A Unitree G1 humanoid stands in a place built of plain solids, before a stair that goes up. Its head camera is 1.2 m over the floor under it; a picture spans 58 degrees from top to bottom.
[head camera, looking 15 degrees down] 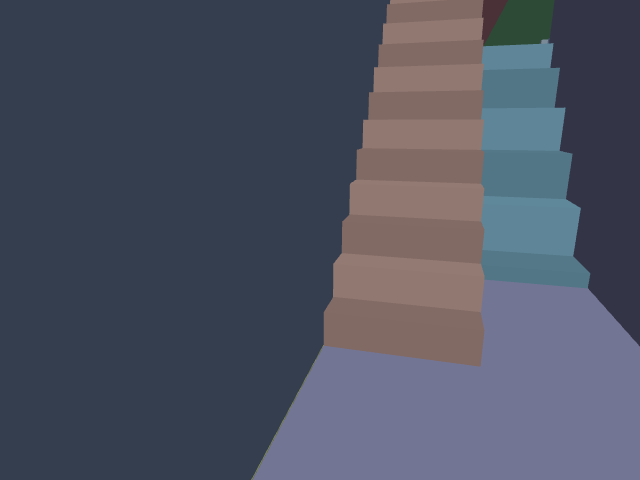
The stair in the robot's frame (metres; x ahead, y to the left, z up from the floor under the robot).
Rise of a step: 0.21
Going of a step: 0.23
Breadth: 0.84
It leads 15 degrees to the right of straight ahead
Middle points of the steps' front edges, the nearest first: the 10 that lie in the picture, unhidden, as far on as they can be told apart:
2.08 -0.42 0.21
2.30 -0.48 0.41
2.52 -0.54 0.62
2.74 -0.60 0.82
2.95 -0.66 1.03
3.17 -0.72 1.23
3.39 -0.78 1.44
3.61 -0.84 1.64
3.83 -0.89 1.85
4.05 -0.95 2.05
